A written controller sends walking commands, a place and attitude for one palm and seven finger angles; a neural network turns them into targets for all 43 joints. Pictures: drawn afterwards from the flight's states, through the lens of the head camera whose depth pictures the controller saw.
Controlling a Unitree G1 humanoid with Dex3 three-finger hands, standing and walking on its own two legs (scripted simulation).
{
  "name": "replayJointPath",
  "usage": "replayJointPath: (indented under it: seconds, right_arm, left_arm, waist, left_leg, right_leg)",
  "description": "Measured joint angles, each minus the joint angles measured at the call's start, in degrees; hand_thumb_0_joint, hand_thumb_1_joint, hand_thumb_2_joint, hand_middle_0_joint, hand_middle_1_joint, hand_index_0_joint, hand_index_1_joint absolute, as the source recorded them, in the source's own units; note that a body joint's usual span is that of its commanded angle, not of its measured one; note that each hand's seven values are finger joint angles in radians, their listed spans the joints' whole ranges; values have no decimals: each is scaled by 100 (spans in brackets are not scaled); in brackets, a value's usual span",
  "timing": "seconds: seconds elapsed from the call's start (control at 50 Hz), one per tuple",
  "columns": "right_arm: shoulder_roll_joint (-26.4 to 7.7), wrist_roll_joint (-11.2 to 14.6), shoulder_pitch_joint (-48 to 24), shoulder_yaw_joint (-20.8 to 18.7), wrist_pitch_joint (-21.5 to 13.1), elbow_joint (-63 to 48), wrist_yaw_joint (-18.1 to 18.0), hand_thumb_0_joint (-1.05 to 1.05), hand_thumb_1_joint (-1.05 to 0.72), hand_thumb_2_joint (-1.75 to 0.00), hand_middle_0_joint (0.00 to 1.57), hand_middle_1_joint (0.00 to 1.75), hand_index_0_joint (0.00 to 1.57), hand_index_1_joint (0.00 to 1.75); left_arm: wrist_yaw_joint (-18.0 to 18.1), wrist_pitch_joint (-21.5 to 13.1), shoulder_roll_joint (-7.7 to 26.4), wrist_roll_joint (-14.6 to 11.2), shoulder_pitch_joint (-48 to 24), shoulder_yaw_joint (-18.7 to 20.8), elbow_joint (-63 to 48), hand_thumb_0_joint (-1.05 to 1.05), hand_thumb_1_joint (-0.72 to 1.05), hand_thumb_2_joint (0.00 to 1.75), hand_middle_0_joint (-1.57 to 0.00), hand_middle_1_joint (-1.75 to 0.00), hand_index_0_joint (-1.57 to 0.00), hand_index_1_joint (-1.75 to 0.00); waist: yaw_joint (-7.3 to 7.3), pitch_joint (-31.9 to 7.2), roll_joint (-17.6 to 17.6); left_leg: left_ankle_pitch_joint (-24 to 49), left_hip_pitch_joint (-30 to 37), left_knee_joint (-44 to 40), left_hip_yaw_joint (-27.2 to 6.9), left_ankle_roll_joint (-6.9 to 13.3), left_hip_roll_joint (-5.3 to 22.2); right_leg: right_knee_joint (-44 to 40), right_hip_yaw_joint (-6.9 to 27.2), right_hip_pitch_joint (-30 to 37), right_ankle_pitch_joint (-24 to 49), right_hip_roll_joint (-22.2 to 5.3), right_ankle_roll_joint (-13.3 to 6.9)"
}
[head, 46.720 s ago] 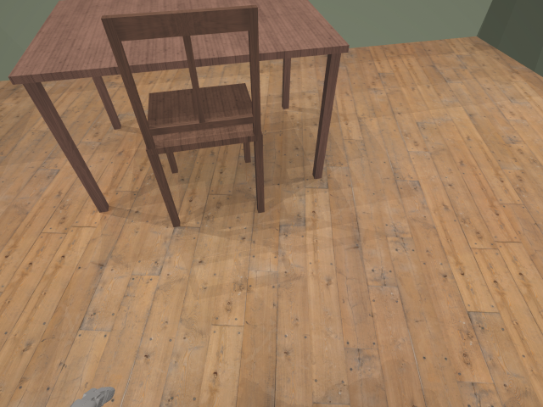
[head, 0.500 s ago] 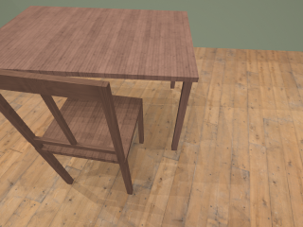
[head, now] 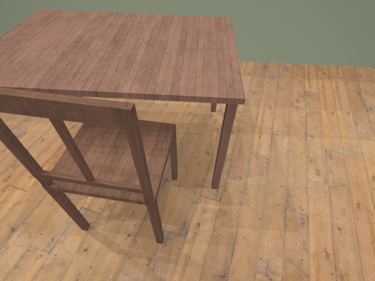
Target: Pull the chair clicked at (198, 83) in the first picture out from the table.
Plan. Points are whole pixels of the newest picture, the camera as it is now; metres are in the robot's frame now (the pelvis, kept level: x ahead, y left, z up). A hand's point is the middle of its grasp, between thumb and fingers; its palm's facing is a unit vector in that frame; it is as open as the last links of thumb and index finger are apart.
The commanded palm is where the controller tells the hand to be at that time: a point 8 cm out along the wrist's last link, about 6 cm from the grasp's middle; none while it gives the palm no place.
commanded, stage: look again from close up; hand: left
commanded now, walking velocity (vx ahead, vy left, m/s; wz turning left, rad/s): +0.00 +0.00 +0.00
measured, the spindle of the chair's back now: (75, 153) +0.46 +0.37 -0.07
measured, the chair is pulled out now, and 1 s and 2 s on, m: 0.15 0.15 0.15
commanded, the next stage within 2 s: raise the hand toward the chair's back in 0.04 s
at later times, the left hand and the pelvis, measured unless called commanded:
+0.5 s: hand (121, 268) +0.16 +0.15 -0.03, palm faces -0.19 -0.98 +0.04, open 8.7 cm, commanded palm +0.11 +0.23 -0.06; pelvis -0.05 +0.01 -0.06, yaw +1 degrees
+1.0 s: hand out of the picture +0.13 +0.20 -0.06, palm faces -0.09 -1.00 +0.00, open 13.1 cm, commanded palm +0.11 +0.26 -0.05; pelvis -0.09 +0.03 -0.09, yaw +1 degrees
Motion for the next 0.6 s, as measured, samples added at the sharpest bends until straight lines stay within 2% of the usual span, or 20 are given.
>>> replayJointPath:
  seconds: [0.16,0.18,0.2,0.24,0.28,0.32,0.38,0.42,0.46,0.48,0.52,0.56,0.6]
  right_arm:
    - [-18,10,7,-10,22,-29,11,0,-91,-90,20,30,20,30]
    - [-67,77,82,13,-19,-278,-14,1,-92,-90,20,30,20,30]
    - [-112,153,193,44,-256,-563,-103,1,-92,-89,20,30,20,30]
    - [-238,182,354,6,-833,-959,-241,1,-92,-89,20,30,20,30]
    - [-425,265,352,-54,-1175,-1343,-285,1,-92,-89,20,30,20,30]
    - [-601,231,201,-129,-1415,-1723,-290,1,-92,-89,20,30,20,30]
    - [-694,135,-151,-253,-1644,-2249,-181,1,-91,-89,20,30,20,30]
    - [-686,108,-363,-326,-1694,-2623,-31,1,-91,-89,20,30,20,30]
    - [-718,80,-519,-374,-1688,-3019,110,1,-91,-90,20,30,20,30]
    - [-741,75,-576,-399,-1663,-3209,158,1,-91,-90,20,30,20,30]
    - [-778,71,-656,-455,-1558,-3550,205,1,-91,-90,20,30,20,30]
    - [-792,90,-700,-490,-1431,-3827,200,1,-91,-90,20,30,20,30]
    - [-779,97,-705,-490,-1353,-4007,169,1,-90,-90,20,30,20,30]
  left_arm:
    - [44,-42,-30,19,1,0,6,1,91,90,-20,-30,-19,-30]
    - [99,339,-4,-229,303,-11,-889,2,92,90,-20,-30,-20,-30]
    - [135,659,87,-463,654,49,-2076,3,94,90,-20,-30,-20,-30]
    - [244,221,266,-673,994,72,-3583,5,95,89,-20,-30,-20,-30]
    - [250,-29,313,-902,936,106,-4579,5,93,89,-20,-29,-19,-29]
    - [47,-495,279,-995,611,186,-5102,4,90,88,-19,-29,-19,-29]
    - [-586,-1497,138,-1158,15,346,-5204,3,84,86,-18,-28,-18,-28]
    - [-1253,-2123,21,-1293,-153,385,-5177,2,79,84,-18,-27,-17,-27]
    - [-1952,-2625,-60,-1320,-116,356,-5097,2,74,82,-17,-27,-17,-27]
    - [-2232,-2784,-71,-1276,-40,338,-5053,1,72,81,-17,-26,-17,-27]
    - [-2554,-2851,-28,-1199,187,328,-5025,1,67,79,-17,-26,-17,-26]
    - [-2573,-2744,39,-1230,479,355,-5108,1,61,78,-17,-25,-17,-25]
    - [-2395,-2645,110,-1296,755,432,-5330,1,56,76,-17,-24,-17,-25]
  waist:
    - [6,-3,44]
    - [1,46,76]
    - [30,119,77]
    - [55,67,124]
    - [-39,-84,255]
    - [-165,-293,362]
    - [-225,-668,286]
    - [-194,-784,109]
    - [-186,-844,-40]
    - [-172,-876,-100]
    - [-109,-918,-205]
    - [-34,-916,-267]
    - [56,-902,-255]
  left_leg:
    - [-17,-105,148,-5,14,35]
    - [-63,-136,220,4,42,56]
    - [-94,-121,231,24,40,50]
    - [-81,-217,297,12,43,-23]
    - [-85,-457,481,-84,90,-117]
    - [-148,-880,817,-164,132,-198]
    - [-339,-1756,1509,-122,139,-249]
    - [-505,-2244,1981,-37,113,-230]
    - [-683,-2704,2486,-4,111,-215]
    - [-777,-2936,2744,4,116,-209]
    - [-938,-3361,3234,11,95,-198]
    - [-1112,-3726,3684,-14,122,-195]
    - [-1249,-4049,4080,-91,120,-180]
  right_leg:
    - [-39,-34,-3,32,27,12]
    - [-13,-33,-25,43,46,23]
    - [75,-18,-56,20,38,25]
    - [257,-34,-185,-57,-35,37]
    - [448,-134,-378,-132,-128,79]
    - [783,-219,-762,-239,-210,123]
    - [1572,-185,-1688,-480,-270,142]
    - [2096,-103,-2230,-635,-256,113]
    - [2599,-73,-2697,-803,-245,110]
    - [2849,-67,-2925,-891,-241,111]
    - [3328,-61,-3344,-1067,-233,107]
    - [3739,-89,-3678,-1220,-231,113]
    - [4052,-168,-3938,-1334,-216,110]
